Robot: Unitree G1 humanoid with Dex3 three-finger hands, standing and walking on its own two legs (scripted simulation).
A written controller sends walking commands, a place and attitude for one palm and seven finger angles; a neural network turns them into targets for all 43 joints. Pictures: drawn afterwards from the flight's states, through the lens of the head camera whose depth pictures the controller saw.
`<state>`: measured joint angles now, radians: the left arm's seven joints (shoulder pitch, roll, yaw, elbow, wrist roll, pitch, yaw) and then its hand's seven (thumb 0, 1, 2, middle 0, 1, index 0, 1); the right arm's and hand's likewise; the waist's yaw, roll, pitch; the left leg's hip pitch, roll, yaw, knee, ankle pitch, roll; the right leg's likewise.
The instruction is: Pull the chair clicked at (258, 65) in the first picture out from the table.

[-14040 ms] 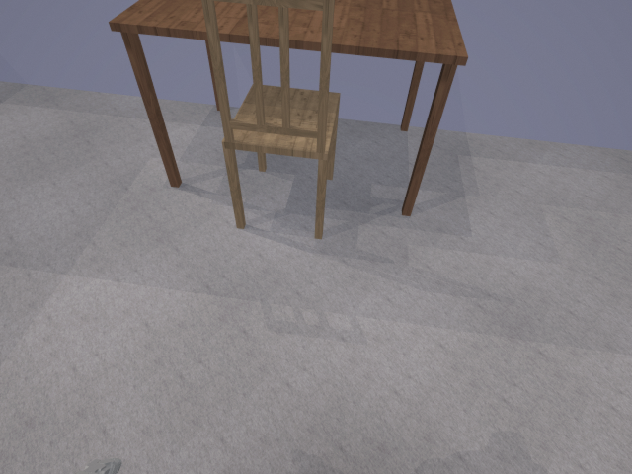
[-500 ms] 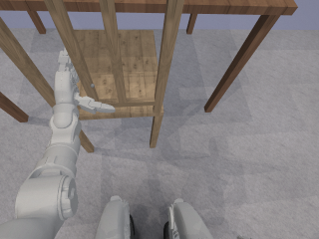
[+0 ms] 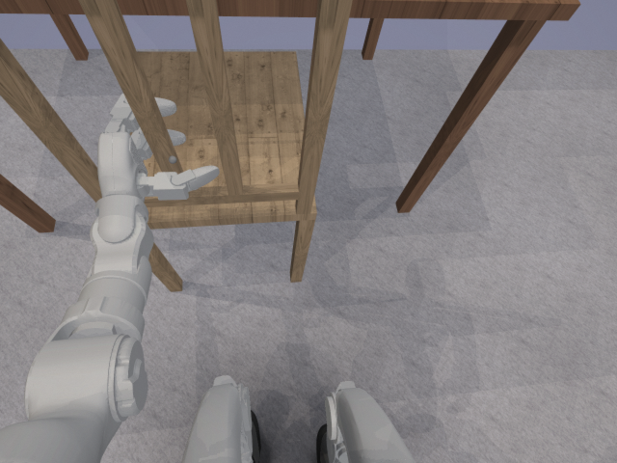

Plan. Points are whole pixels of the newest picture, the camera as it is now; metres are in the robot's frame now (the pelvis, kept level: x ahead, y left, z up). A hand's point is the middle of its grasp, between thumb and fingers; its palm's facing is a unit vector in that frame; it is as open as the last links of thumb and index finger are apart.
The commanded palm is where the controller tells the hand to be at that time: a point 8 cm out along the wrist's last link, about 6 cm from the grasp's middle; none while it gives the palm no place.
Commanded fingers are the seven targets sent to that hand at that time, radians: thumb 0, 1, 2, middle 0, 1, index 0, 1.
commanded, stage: hook a spindle and tug to test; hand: left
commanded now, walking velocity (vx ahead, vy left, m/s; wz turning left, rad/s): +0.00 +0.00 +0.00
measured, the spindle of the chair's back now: (148, 116) +0.53 +0.17 +0.07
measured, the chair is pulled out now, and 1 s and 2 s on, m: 0.00 0.05 0.19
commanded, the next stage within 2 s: step backward, pulling the chair out in 0.88 s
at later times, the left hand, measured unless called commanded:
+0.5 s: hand (175, 160) +0.49 +0.14 +0.03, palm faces +0.05 -1.00 -0.01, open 5.5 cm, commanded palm +0.45 +0.18 +0.03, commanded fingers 0.00 0.90 0.90 -0.50 -1.45 -0.50 -1.45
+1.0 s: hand (176, 189) +0.45 +0.14 +0.03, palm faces +0.05 -1.00 -0.02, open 5.6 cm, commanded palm +0.43 +0.18 +0.03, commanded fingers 0.00 0.90 0.90 -0.50 -1.45 -0.50 -1.45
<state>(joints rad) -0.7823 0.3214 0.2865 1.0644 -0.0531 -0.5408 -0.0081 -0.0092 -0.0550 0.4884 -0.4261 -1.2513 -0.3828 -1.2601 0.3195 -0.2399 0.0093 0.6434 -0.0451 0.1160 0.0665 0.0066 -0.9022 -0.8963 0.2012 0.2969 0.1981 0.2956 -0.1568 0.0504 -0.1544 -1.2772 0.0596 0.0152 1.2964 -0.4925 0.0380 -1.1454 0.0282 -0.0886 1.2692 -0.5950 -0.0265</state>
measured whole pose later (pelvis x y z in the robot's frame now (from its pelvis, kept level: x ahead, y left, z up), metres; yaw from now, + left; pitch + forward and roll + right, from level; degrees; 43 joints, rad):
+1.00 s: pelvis +0.01 +0.00 +0.01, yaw +0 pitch +25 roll -3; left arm -0.54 0.21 0.20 0.82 -0.08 -0.53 -0.01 0.01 0.69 0.79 -0.45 -1.41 -0.41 -1.45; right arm 0.26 -0.24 0.00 0.60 -0.03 0.09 0.06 0.01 -0.90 -0.90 0.20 0.30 0.20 0.30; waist -0.11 0.04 -0.17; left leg -1.19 0.05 0.03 1.26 -0.51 0.04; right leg -1.06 0.02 -0.07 1.24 -0.61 -0.02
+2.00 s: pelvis -0.05 +0.00 +0.11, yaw +0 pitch +4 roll -1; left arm -0.52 0.13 0.00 1.13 -0.08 -0.27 0.09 0.08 0.67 0.76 -0.31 -1.13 -0.50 -1.45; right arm 0.25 -0.30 -0.01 0.79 0.06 -0.07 -0.13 0.01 -0.90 -0.90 0.20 0.30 0.20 0.30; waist -0.06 0.04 0.10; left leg -0.51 0.03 0.08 0.59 -0.15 0.04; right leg -0.43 0.02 -0.03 0.61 -0.24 0.00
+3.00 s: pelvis -0.14 +0.01 +0.11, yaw +2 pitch +5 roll +1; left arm -0.61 0.16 0.01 1.04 -0.05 -0.18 0.08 0.07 0.65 0.75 -0.27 -1.22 -0.49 -1.45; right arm 0.21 -0.29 -0.02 0.76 0.03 -0.04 -0.12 0.01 -0.90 -0.90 0.20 0.30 0.20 0.30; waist -0.07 -0.02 0.18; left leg -0.38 0.00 -0.02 0.60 -0.29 -0.03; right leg -0.51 -0.05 0.00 0.56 -0.13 0.02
